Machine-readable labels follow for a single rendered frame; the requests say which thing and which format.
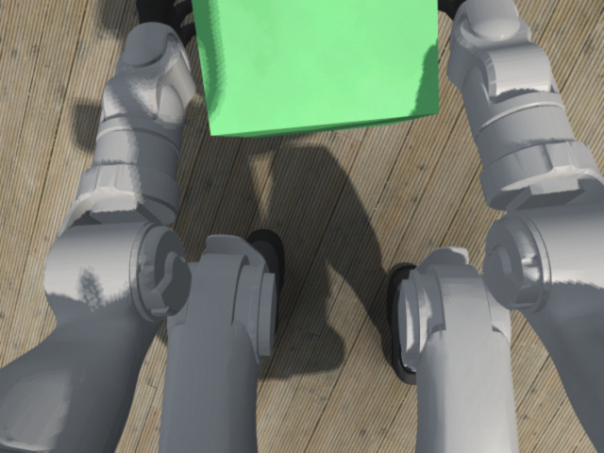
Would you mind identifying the robot left thigh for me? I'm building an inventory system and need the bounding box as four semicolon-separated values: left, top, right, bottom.
159;253;277;453

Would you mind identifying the carton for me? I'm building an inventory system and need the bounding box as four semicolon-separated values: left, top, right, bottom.
192;0;439;138

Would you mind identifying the left robot shin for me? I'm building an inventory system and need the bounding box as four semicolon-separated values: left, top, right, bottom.
167;234;270;336

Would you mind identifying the robot right upper arm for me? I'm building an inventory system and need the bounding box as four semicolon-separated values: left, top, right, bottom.
482;201;604;453

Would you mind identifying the left robot hand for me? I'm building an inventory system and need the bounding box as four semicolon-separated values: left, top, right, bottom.
136;0;196;50

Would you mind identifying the left robot forearm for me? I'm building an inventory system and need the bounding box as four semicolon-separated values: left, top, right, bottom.
43;22;196;308

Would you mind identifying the right robot hand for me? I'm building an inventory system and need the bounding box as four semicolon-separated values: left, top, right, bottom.
438;0;466;21

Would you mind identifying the right robot forearm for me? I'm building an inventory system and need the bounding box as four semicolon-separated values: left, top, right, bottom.
446;0;604;213

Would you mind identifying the robot left upper arm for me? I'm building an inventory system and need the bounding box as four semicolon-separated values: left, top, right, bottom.
0;221;192;453

